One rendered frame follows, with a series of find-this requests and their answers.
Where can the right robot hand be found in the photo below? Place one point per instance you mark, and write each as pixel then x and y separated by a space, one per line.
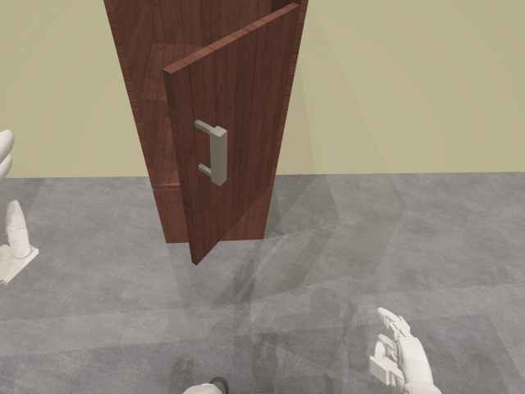
pixel 408 361

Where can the cupboard door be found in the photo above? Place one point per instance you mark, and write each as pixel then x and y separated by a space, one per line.
pixel 237 83

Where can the left robot hand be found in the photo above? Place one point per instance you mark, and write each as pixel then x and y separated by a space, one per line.
pixel 16 257

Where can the handle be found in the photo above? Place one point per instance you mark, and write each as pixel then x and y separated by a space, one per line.
pixel 218 152

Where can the left robot foot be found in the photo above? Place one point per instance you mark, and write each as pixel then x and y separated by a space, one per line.
pixel 220 383

